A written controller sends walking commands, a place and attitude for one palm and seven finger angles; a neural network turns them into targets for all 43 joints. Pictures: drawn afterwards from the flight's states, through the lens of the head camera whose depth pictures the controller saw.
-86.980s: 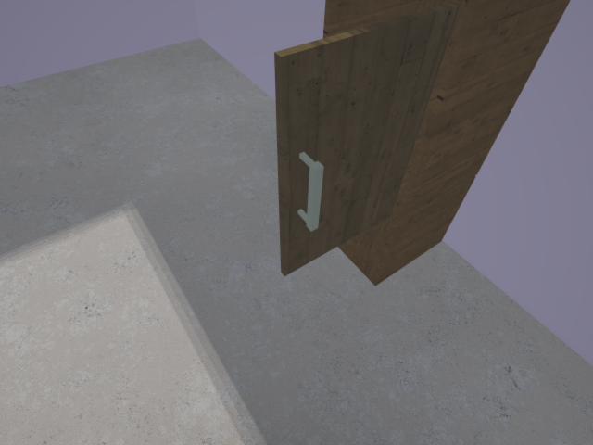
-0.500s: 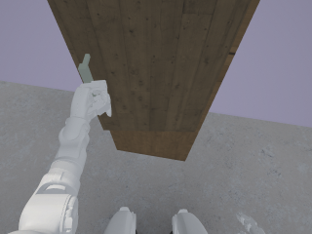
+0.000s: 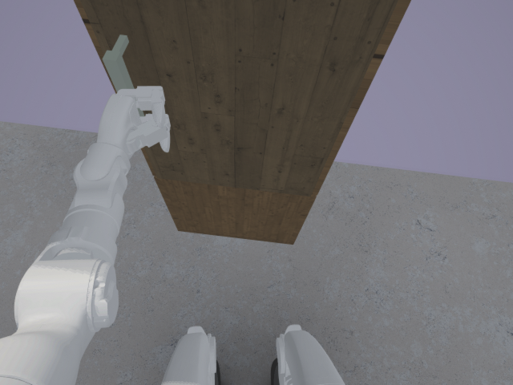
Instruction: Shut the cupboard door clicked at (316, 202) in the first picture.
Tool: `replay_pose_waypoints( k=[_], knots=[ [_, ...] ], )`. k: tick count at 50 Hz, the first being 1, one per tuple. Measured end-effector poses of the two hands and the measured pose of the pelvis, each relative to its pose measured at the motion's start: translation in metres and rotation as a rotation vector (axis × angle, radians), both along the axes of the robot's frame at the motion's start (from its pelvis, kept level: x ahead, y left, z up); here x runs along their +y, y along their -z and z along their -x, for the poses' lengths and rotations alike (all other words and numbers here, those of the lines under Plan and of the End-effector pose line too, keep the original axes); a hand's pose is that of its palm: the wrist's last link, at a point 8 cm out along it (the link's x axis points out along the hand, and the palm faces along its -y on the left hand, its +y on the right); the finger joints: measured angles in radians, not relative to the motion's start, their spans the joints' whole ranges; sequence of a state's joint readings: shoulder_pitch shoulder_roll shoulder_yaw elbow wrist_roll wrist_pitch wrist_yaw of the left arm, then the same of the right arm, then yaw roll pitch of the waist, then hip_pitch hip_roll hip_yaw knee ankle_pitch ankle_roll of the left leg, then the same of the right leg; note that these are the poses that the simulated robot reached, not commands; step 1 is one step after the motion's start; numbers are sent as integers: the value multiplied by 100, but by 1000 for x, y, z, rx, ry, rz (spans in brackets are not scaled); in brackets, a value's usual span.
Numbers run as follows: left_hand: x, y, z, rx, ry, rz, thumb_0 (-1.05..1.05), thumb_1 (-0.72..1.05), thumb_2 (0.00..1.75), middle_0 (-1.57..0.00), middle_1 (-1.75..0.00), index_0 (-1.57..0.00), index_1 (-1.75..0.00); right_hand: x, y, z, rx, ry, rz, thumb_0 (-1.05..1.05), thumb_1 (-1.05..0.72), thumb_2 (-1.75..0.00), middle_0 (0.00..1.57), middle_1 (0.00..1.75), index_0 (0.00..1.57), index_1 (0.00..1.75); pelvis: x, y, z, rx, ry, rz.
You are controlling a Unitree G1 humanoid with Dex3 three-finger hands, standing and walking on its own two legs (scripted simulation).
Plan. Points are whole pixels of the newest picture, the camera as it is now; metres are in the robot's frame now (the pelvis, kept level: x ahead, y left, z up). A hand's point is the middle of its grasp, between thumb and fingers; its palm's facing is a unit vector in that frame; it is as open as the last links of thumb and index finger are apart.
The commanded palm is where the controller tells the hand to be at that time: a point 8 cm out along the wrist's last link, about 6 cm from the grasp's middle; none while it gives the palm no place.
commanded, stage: push the door shut along its arc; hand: left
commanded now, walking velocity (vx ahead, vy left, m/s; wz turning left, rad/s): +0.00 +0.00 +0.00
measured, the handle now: (134, 94) +0.56 +0.17 +0.07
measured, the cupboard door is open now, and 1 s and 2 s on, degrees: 0 0 0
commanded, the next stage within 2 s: pull the fist back off the door in 0.12 s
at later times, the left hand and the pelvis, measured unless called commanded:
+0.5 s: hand (192, 112) +0.52 +0.07 +0.08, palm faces -0.02 -1.00 -0.04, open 3.1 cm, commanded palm +0.48 +0.14 +0.08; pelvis -0.03 +0.00 -0.01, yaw -1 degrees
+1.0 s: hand (173, 161) +0.43 +0.10 +0.08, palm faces -0.04 -1.00 -0.01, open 3.1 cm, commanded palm +0.39 +0.15 +0.08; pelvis +0.03 -0.01 +0.03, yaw +0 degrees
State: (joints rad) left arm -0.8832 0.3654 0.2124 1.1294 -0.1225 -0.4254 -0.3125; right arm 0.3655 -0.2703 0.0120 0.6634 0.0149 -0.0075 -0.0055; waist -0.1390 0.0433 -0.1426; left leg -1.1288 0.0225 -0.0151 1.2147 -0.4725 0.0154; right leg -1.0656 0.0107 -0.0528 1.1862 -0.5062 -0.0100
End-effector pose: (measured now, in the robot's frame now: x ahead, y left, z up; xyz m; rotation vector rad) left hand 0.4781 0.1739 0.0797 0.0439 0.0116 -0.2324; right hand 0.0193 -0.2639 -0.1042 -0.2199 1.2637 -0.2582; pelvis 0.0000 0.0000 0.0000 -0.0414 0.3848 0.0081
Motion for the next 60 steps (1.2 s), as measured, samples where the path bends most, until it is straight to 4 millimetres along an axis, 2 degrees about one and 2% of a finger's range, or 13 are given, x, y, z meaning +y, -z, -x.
replay_pose_waypoints(
  k=[13, 17, 20, 24, 27, 31, 34, 37, 40, 47, 53, 57, 60],
  knots=[
    [0, -1, -1, 15, 5, -4, 2, 90, 90, -132, -150, -129, -150, 2, 5, 8, -46, -51, 44, 1, -91, -90, 20, 30, 20, 30, 2, 14, 24, 14, -25, 24],
    [-14, 2, 0, 13, -187, 90, 2, 90, 90, -132, -150, -131, -150, 4, 6, 11, -55, -80, 44, 1, -91, -90, 20, 30, 20, 30, 4, 15, 30, 23, -24, 21],
    [-30, 4, -6, 2, -236, 43, 2, 90, 90, -131, -150, -131, -150, 6, 5, 15, -66, -79, 30, 1, -91, -90, 20, 30, 20, 30, 3, 16, 32, 33, -16, 17],
    [-44, 0, -17, -28, -213, -1, 2, 90, 90, -131, -150, -131, -150, 10, 5, 29, -54, -32, 6, 1, -91, -90, 20, 30, 20, 30, 3, 15, 29, 39, 4, 10],
    [-43, -1, -20, -23, -219, 16, 2, 89, 90, -130, -150, -130, -150, 14, 4, 41, -17, 13, -25, 1, -91, -90, 20, 30, 20, 30, 3, 10, 23, 34, 24, 1],
    [-32, 2, -11, -7, -236, 5, 2, 89, 90, -130, -150, -130, -150, 20, 1, 50, 43, 52, -77, 1, -91, -90, 20, 30, 20, 30, 1, -1, 11, 17, 42, -13],
    [-23, 4, 2, -8, -251, 9, 2, 90, 90, -130, -150, -130, -150, 22, -3, 46, 71, 60, -102, 1, -91, -90, 20, 30, 20, 30, -1, -10, 1, 0, 46, -21],
    [-17, 5, 18, -15, -250, 13, 2, 90, 90, -130, -150, -130, -150, 20, -9, 31, 70, 50, -106, 1, -91, -90, 20, 30, 20, 30, -3, -18, -9, -18, 41, -24],
    [-15, 6, 32, -21, -240, 23, 2, 90, 90, -130, -150, -130, -150, 13, -15, 7, 36, 26, -90, 1, -91, -90, 20, 30, 20, 30, -5, -23, -17, -32, 31, -22],
    [-18, 3, 59, -46, -206, 37, 2, 90, 90, -130, -150, -130, -150, -5, -28, -72, -136, -44, -40, 1, -91, -90, 20, 30, 20, 30, -7, -29, -29, -61, 19, -24],
    [-19, 1, 84, -41, -195, 37, 2, 90, 90, -130, -150, -130, -150, -2, -40, -133, -282, -113, -42, 1, -91, -90, 20, 30, 20, 30, -9, -32, -32, -88, 13, -31],
    [-17, 0, 95, -48, -202, 32, 2, 89, 90, -130, -150, -130, -150, 6, -43, -156, -340, -155, -55, 1, -91, -90, 20, 30, 20, 30, -11, -31, -30, -100, 3, -33],
    [-14, 0, 96, -57, -205, 27, 2, 89, 90, -130, -150, -130, -150, 12, -41, -162, -355, -175, -65, 1, -91, -90, 20, 30, 20, 30, -13, -28, -26, -103, -6, -32]
  ],
)
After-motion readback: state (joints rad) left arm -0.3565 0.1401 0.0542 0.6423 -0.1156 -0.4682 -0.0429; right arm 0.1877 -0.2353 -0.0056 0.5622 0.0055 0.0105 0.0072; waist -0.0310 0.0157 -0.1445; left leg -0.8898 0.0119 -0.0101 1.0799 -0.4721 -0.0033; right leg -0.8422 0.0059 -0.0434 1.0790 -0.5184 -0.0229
